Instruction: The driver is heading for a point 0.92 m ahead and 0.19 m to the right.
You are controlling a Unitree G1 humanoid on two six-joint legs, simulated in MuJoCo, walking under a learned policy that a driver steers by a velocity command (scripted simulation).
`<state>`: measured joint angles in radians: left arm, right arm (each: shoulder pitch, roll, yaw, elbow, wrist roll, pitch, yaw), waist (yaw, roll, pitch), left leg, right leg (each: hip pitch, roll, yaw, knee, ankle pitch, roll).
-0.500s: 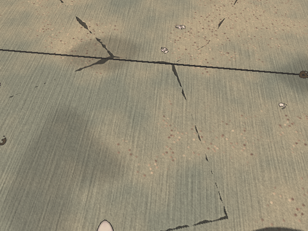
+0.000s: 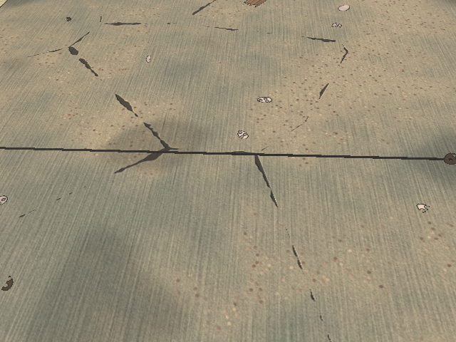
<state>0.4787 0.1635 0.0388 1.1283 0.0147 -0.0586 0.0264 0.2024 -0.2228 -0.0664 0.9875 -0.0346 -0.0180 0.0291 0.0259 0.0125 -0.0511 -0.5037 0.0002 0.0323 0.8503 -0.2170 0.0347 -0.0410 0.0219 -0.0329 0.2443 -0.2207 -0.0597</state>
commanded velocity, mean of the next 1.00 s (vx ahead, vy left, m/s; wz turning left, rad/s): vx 0.48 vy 0.00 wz -0.15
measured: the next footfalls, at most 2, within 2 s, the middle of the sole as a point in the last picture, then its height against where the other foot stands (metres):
left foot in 0.28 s outside the picture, level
right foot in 0.84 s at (263, 339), level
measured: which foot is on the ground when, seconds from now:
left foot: up 0.00-0.26, down 0.28-0.86, up 0.88-1.00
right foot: down 0.00-0.30, up 0.32-0.82, down 0.84-1.00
